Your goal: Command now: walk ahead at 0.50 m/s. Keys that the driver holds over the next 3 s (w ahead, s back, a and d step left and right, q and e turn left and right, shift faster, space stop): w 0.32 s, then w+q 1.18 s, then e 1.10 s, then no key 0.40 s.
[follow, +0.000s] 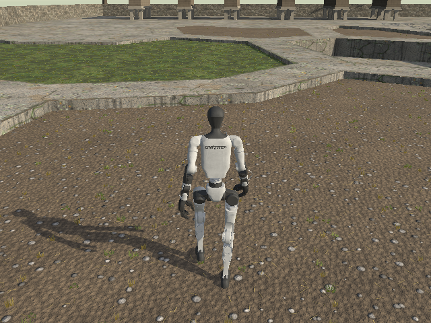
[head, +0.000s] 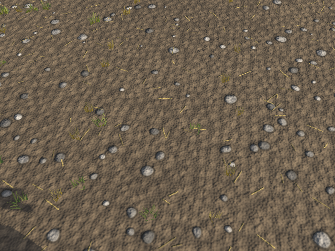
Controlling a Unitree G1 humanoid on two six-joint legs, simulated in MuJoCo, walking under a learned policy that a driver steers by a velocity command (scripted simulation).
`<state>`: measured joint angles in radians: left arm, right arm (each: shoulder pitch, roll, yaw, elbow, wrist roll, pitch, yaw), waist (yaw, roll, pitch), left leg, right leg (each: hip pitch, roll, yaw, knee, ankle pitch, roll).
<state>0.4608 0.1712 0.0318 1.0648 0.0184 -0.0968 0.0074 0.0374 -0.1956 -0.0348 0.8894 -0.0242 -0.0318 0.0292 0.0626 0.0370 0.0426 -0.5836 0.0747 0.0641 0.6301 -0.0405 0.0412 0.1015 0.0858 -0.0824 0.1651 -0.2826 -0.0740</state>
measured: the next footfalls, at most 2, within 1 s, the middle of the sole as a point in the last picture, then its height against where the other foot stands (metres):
left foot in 0.08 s outside the picture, level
right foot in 0.64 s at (207, 238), level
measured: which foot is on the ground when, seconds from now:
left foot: up 0.00-0.06, down 0.08-0.66, up 0.68-1.00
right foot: down 0.00-0.10, up 0.12-0.62, down 0.64-1.00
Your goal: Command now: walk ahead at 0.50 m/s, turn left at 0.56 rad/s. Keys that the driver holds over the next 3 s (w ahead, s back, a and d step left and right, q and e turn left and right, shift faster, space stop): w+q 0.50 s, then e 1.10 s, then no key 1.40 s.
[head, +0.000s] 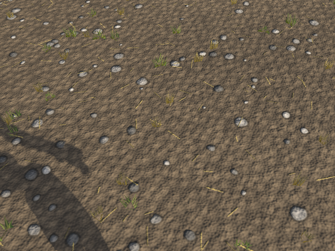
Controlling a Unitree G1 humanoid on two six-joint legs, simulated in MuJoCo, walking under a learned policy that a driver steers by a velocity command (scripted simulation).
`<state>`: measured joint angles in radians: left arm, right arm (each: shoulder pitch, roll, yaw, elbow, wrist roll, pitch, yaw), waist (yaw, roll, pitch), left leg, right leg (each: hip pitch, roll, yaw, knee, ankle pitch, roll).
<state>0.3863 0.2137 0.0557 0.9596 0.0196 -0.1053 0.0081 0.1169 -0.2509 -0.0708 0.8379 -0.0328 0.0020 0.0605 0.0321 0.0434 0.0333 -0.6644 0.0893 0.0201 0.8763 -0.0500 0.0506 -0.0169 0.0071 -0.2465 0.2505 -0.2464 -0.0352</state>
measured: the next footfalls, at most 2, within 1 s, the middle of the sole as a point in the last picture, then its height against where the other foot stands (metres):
left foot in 0.18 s outside the picture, level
right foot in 0.70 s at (170, 227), level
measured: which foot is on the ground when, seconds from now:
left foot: up 0.00-0.16, down 0.18-0.70, up 0.72-1.00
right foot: down 0.00-0.20, up 0.22-0.68, down 0.70-1.00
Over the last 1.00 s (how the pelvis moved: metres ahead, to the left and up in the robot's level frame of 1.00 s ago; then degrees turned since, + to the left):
0.52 0.02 0.01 19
